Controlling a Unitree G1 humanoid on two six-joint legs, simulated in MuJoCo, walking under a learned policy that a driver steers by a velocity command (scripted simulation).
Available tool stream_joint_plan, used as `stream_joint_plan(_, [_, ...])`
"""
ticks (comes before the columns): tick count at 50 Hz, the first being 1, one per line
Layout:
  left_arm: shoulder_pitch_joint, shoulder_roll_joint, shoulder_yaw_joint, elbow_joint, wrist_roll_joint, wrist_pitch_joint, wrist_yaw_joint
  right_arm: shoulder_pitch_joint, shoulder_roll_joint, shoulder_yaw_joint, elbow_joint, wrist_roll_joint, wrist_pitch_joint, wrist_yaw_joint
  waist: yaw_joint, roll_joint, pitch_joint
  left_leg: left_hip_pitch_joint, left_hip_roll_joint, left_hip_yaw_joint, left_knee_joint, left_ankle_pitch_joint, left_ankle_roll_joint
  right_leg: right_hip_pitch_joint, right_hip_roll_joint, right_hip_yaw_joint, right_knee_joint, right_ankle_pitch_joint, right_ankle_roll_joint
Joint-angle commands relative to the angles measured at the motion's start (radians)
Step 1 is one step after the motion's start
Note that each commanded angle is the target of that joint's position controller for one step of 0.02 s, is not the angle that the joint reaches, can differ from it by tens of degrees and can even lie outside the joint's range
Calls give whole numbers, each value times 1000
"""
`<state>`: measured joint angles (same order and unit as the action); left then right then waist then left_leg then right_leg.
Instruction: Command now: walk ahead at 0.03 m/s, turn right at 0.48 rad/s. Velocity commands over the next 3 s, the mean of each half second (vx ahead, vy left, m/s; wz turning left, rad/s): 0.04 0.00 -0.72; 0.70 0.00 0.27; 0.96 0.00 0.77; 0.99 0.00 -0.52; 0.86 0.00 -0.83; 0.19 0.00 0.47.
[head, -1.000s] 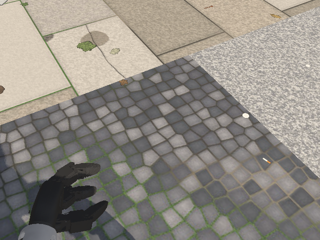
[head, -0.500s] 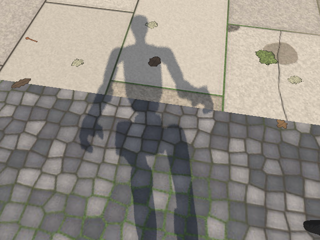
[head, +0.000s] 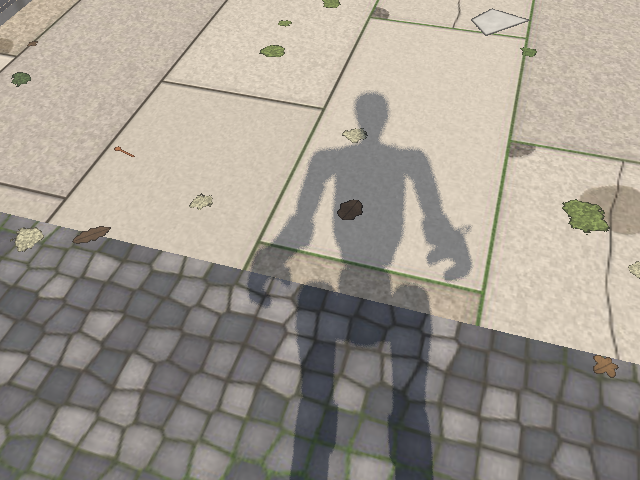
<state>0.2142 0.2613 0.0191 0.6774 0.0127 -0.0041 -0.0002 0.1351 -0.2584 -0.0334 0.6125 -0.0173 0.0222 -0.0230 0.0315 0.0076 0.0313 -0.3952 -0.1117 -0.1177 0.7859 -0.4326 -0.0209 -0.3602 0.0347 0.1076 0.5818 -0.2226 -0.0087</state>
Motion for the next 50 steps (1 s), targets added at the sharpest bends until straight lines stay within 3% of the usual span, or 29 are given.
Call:
stream_joint_plan(1, [-7, 247, 84, -90, -15, -10, 21, -28, -126, -62, -74, 14, -4, -8, -6, -140, -73, -186, 14, -29, 298, -108, -32, 191, -273, 469, -257, 180, -230])
stream_joint_plan(4, [-48, 191, 85, -106, -36, 19, 30, -31, -68, -50, -54, 21, -10, -11, -23, -136, -108, -147, 9, 7, 142, -19, -44, 211, -161, 373, -237, 181, -152])
stream_joint_plan(6, [-28, 188, 95, -107, -34, 40, 37, -48, -54, -47, -46, 29, -20, -4, -12, -171, -138, -92, -8, 12, 14, 1, -48, 234, -133, 387, -231, 147, -146])
stream_joint_plan(9, [-17, 208, 113, -115, -34, 53, 42, -28, -77, -54, -21, 42, -37, 9, -9, -223, -155, 19, -20, 0, -171, 33, -33, 224, -131, 456, -247, 96, -152])
stream_joint_plan(12, [-50, 210, 119, -128, -58, 53, 44, 72, -120, -75, 30, 44, -48, 13, -63, -226, -155, 216, 14, 5, -447, 199, 6, 135, -90, 483, -239, -5, -111])
stream_joint_plan(13, [-30, 179, 110, -128, -59, 54, 45, 98, -161, -88, 44, 37, -45, 8, -57, -175, -174, 363, 121, -49, -493, 251, 42, 18, -38, 435, -170, -155, -65])
stream_joint_plan(14, [4, 123, 97, -139, -53, 53, 41, 65, -243, -100, 30, 3, -36, 6, -13, 104, -160, 448, 353, -290, -511, 282, 161, -198, 94, 240, 68, -329, -13])
stream_joint_plan(15, [16, 193, 120, -147, -46, 36, 35, -1, -234, -99, 9, -46, -42, 13, 2, 218, -105, 320, 498, -408, -531, 430, 250, -290, 91, 151, 287, -367, 30])
stream_joint_plan(16, [27, 259, 140, -125, -38, 34, 30, -66, -179, -84, -13, -42, -48, 7, 20, 150, -77, 283, 484, -318, -521, 476, 253, -281, 29, 114, 430, -303, 56])
stream_joint_plan(17, [47, 260, 144, -100, -35, 41, 30, -108, -131, -71, -21, -23, -49, -3, 30, 97, -66, 265, 404, -204, -501, 456, 210, -271, 18, 90, 487, -232, 66])
stream_joint_plan(19, [74, 199, 127, -86, -30, 58, 29, -113, -108, -57, -20, 6, -41, -19, 18, 103, -47, 284, 344, -81, -470, 524, 188, -324, -3, 53, 634, -151, 92])
stream_joint_plan(21, [10, 168, 108, -121, -39, 57, 21, -51, -119, -55, -6, 1, -33, -26, -24, 102, -31, 301, 330, -10, -471, 631, 218, -358, -42, -17, 636, -116, 117])
stream_joint_plan(23, [-74, 145, 87, -164, -41, 46, 13, 93, -153, -65, 29, 7, -30, -22, -109, 107, -63, 416, 365, -79, -553, 229, 242, -432, -78, -42, 555, -86, 122])
stream_joint_plan(24, [-95, 141, 81, -177, -40, 39, 8, 127, -171, -68, 40, 14, -36, -17, -127, 122, -57, 447, 382, -124, -588, 56, 245, -460, -83, -37, 522, -92, 116])
stream_joint_plan(25, [-106, 139, 77, -184, -41, 30, 3, 142, -184, -70, 45, 17, -45, -11, -133, 128, -43, 465, 396, -152, -614, -51, 244, -479, -86, -28, 484, -91, 105])
stream_joint_plan(27, [-118, 124, 68, -183, -39, 4, -4, 153, -189, -71, 58, 17, -68, 1, -131, 117, -5, 459, 409, -142, -651, -75, 235, -464, -89, -25, 379, -62, 76])
stream_joint_plan(30, [-148, 92, 50, -180, -34, -41, -16, 157, -195, -66, 80, 36, -90, 18, -110, 119, 33, 335, 377, -88, -673, 9, 233, -283, -93, -100, 176, -58, 39])
stream_joint_plan(33, [-154, 103, 50, -174, -48, -75, -30, 183, -225, -69, 99, 56, -94, 37, -91, 148, 61, 216, 361, -87, -639, 15, 246, -73, -44, -138, -5, -120, 18])
stream_joint_plan(35, [-45, 123, 63, -136, -60, -87, -31, 174, -218, -61, 109, 70, -89, 43, -6, 119, 36, 98, 356, -94, -565, 16, 225, 177, -31, -146, -149, -10, -11])
stream_joint_plan(36, [82, 153, 83, -95, -59, -85, -22, 157, -179, -46, 104, 62, -95, 44, 64, 97, -24, -20, 315, -60, -451, 92, 196, 400, -37, -131, -137, 9, -23])
stream_joint_plan(37, [283, 208, 106, -61, -46, -84, -7, 100, -103, -20, 78, 46, -106, 50, 182, -2, -147, -219, 215, 27, -114, 83, 134, 690, -190, 43, -153, -85, -60])
stream_joint_plan(38, [365, 313, 123, -58, -7, -83, -2, 104, -22, 0, 13, 58, -132, 44, 168, -250, -248, -500, 134, 81, 262, -96, 91, 853, -441, 424, -237, -338, -148])
stream_joint_plan(39, [337, 258, 111, -69, 3, -97, -9, 98, -103, -18, 0, 90, -142, 36, 167, -196, -228, -588, 157, -24, 452, -62, 86, 743, -477, 571, -304, -566, -211])
stream_joint_plan(40, [262, 186, 86, -68, -10, -102, -13, 81, -137, -31, -1, 98, -134, 38, 128, -198, -108, -659, 193, -30, 511, 32, 85, 673, -443, 447, -325, -528, -183])
stream_joint_plan(42, [163, 111, 62, -58, -11, -103, -19, 97, -127, -34, 27, 68, -110, 44, 56, -173, -2, -614, 245, -8, 507, 175, 66, 502, -358, 223, -367, -289, -142])
stream_joint_plan(43, [130, 85, 56, -49, -6, -104, -21, 111, -112, -34, 38, 66, -96, 50, 22, -163, 38, -571, 264, -9, 498, 224, 60, 423, -324, 128, -386, -165, -118])
stream_joint_plan(45, [106, 75, 58, -30, -7, -115, -18, 135, -71, -25, 54, 69, -72, 57, -13, -127, 61, -527, 266, -1, 526, 302, 50, 346, -297, -11, -421, 9, -94])
stream_joint_plan(48, [85, 81, 60, -1, 7, -123, -6, 80, -63, -22, 33, 69, -61, 54, -33, -87, 124, -514, 239, 14, 434, 420, 42, 274, -256, -177, -468, 177, -76])
stream_joint_plan(50, [114, 91, 60, 29, 6, -123, 5, 8, -63, -18, 8, 60, -64, 62, -17, -61, 159, -504, 219, 75, 314, 490, 55, 283, -248, -253, -493, 255, -57])
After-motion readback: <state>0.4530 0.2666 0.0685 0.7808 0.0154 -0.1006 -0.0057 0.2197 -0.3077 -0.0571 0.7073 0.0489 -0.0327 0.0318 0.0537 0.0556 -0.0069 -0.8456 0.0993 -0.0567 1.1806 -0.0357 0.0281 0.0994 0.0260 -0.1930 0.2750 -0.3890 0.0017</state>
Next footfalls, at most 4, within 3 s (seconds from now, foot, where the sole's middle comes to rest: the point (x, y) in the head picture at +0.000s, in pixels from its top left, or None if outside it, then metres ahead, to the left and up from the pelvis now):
0.26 left None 0.06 0.11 -0.77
0.74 right None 0.04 -0.21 -0.77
1.18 left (421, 474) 0.51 -0.13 -0.77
1.66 right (449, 290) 0.97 -0.24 -0.77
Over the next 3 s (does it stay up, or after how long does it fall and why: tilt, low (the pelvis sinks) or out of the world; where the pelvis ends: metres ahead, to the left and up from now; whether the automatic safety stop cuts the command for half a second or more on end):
stays up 1.64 -0.32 -0.01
